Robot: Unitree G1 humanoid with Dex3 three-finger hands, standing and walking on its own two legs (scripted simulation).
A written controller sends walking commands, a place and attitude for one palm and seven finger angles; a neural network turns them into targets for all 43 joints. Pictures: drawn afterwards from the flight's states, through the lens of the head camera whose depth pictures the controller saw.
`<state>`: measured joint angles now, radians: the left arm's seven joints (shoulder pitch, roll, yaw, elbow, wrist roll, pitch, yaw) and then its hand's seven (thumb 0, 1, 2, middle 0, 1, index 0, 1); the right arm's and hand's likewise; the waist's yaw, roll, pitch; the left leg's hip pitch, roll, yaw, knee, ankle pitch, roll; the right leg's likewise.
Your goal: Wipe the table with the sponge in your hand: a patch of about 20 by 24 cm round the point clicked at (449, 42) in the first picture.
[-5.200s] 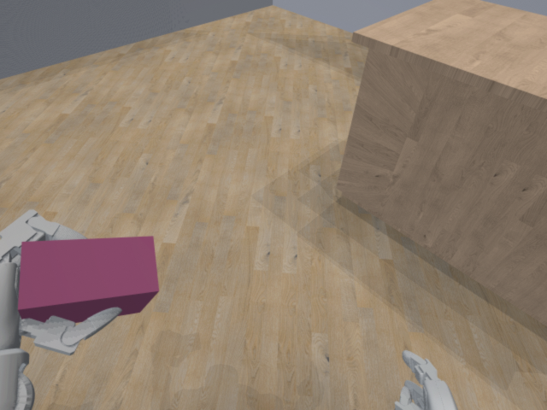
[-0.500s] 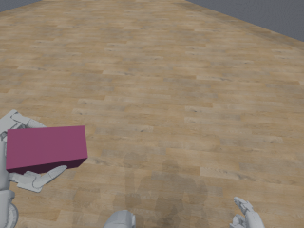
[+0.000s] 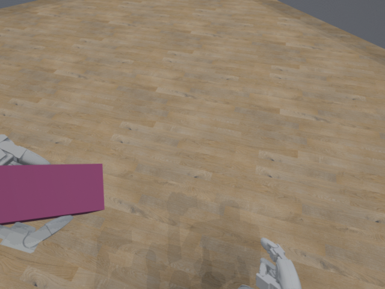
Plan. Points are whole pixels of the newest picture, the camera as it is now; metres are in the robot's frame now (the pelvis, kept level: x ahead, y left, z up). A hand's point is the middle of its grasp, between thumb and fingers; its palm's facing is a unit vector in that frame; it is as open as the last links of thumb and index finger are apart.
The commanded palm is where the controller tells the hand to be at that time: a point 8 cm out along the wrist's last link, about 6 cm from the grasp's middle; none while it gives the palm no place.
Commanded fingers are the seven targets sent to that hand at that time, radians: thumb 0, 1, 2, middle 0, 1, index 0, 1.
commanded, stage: turn to face it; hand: left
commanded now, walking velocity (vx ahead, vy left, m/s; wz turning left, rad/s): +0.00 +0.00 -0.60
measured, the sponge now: (64, 193) +0.21 +0.21 +0.17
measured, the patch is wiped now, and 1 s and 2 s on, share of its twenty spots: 0.00 0.00 0.00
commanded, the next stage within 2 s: none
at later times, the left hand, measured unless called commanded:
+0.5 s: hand (113, 149) +0.29 +0.16 +0.18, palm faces +0.21 -0.88 -0.43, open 10.2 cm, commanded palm +0.25 +0.21 +0.18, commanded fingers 0.00 0.10 1.30 -1.20 -1.60 -1.20 -1.60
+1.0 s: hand (211, 161) +0.28 +0.00 +0.18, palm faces -0.15 -0.81 -0.56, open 10.2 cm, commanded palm +0.26 +0.08 +0.18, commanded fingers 0.00 0.10 1.30 -1.20 -1.60 -1.20 -1.60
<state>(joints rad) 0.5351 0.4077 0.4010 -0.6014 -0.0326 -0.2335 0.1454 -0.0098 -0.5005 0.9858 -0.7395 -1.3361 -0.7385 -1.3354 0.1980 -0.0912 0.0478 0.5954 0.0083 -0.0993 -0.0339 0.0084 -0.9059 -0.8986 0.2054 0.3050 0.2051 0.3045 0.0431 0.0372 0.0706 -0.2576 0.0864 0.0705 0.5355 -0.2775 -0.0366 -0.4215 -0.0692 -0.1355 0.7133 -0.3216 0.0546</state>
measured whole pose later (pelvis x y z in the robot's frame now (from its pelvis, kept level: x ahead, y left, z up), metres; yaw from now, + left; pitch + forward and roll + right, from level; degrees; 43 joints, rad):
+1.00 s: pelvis -0.03 -0.07 +0.00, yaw -32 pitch +0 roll +3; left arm 0.56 0.43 0.43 -0.61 -0.06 -0.19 0.14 -0.01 -0.50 0.99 -0.74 -1.34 -0.74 -1.34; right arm 0.13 -0.24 -0.02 0.57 0.00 0.05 -0.01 0.01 -0.91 -0.90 0.20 0.30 0.20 0.30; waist -0.02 0.00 0.14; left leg -0.48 0.07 0.05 1.07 -0.44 -0.10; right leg -0.38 0.05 -0.01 0.54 -0.17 -0.10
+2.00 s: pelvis -0.18 -0.03 -0.01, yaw -64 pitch +1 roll +3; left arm 0.46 0.38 0.36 -0.55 -0.03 -0.18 0.13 -0.01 -0.50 0.99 -0.73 -1.34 -0.73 -1.34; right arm 0.16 -0.25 -0.04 0.51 0.00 0.06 -0.01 0.01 -0.91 -0.90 0.20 0.30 0.20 0.30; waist 0.03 -0.06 0.05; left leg -0.21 0.04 0.09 0.50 -0.29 -0.02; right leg -0.52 0.15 0.08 0.64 -0.22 -0.03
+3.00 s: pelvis -0.34 +0.04 +0.00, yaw -100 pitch +0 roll +2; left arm 0.54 0.42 0.41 -0.60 -0.05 -0.20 0.13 -0.01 -0.50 0.99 -0.73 -1.34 -0.73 -1.34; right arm 0.13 -0.21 0.01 0.55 0.00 0.06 0.00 0.01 -0.91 -0.90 0.20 0.30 0.20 0.30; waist -0.01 0.01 0.14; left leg -0.46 0.06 0.05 1.05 -0.45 -0.09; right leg -0.38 0.06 -0.02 0.57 -0.19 -0.10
